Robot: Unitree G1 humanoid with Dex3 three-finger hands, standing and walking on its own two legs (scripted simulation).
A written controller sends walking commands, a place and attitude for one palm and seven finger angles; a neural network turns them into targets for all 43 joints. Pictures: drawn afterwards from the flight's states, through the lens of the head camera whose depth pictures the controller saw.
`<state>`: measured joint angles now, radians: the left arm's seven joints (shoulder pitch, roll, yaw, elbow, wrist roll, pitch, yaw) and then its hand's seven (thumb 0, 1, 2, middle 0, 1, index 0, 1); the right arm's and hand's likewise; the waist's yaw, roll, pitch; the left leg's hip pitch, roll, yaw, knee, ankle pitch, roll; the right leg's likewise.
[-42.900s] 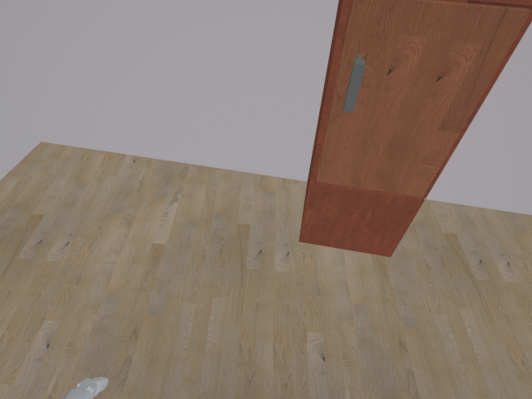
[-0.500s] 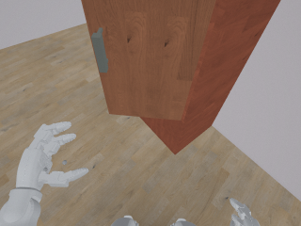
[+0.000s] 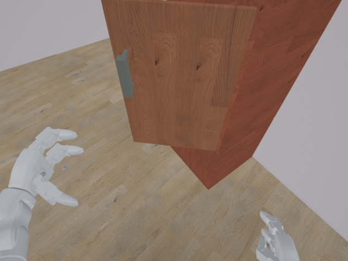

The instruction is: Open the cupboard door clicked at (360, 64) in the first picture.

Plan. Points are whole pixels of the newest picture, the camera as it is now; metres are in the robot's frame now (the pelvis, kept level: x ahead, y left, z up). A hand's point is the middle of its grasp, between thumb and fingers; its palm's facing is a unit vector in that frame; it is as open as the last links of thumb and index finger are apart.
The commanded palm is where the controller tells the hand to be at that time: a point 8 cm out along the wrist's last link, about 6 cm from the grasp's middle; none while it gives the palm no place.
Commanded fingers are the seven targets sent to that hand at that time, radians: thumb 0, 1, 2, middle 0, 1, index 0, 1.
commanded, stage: raise the hand with hooked fingers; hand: left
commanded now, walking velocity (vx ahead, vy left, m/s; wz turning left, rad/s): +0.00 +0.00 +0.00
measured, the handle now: (127, 73) +0.60 +0.20 +0.08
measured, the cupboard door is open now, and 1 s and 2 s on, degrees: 46 46 46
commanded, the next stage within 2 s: move the hooked fingers beside the handle in 0.64 s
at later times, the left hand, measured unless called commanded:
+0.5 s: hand (66, 158) +0.29 +0.25 +0.10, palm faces +0.01 -1.00 -0.04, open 14.0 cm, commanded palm +0.26 +0.30 +0.10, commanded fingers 0.00 -0.50 0.30 -0.30 -1.20 -0.30 -1.20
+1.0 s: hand (72, 145) +0.32 +0.25 +0.10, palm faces -0.02 -1.00 -0.02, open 14.0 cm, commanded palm +0.31 +0.30 +0.10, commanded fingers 0.00 -0.50 0.30 -0.30 -1.20 -0.30 -1.20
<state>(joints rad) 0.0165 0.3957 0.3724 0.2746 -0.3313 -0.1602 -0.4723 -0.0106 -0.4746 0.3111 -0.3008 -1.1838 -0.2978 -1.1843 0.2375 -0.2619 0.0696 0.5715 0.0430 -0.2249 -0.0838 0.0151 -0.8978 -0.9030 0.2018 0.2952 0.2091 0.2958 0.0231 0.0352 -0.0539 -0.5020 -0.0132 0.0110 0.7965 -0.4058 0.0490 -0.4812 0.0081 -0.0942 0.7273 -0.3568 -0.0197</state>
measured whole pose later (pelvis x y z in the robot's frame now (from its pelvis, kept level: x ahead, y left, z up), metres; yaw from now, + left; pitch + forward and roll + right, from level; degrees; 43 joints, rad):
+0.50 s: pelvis -0.01 -0.01 +0.01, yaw -1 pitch +5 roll -1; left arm -0.08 0.42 0.44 0.40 -0.34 -0.20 -0.51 -0.01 -0.49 0.30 -0.30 -1.20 -0.30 -1.20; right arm 0.29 -0.29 0.05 0.58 0.05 -0.21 -0.08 0.02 -0.90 -0.90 0.20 0.29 0.21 0.30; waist 0.00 0.02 -0.04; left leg -0.46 0.00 0.02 0.74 -0.37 0.03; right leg -0.45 0.02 -0.08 0.69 -0.33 -0.04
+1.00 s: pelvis -0.01 -0.02 +0.00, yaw +0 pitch +6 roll -1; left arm -0.26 0.45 0.42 0.57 -0.31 -0.20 -0.53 -0.01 -0.50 0.30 -0.30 -1.20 -0.30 -1.20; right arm 0.26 -0.29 0.06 0.60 0.05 -0.21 -0.10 0.02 -0.90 -0.90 0.20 0.30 0.21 0.30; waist 0.00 0.02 -0.03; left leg -0.50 0.00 0.01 0.76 -0.37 0.03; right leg -0.48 0.02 -0.09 0.70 -0.33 -0.04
